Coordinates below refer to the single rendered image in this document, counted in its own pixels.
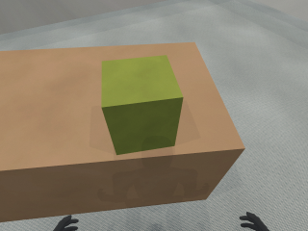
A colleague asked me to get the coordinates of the robot left hand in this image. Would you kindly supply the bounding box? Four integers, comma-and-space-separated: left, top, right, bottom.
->
53, 215, 79, 231

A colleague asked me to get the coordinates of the robot right hand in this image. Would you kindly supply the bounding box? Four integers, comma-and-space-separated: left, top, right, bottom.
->
239, 212, 269, 231

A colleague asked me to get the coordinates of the pedestal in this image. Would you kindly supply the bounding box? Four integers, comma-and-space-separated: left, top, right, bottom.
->
0, 42, 245, 222

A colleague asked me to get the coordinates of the carton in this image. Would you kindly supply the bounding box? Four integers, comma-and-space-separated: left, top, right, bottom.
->
101, 55, 184, 155

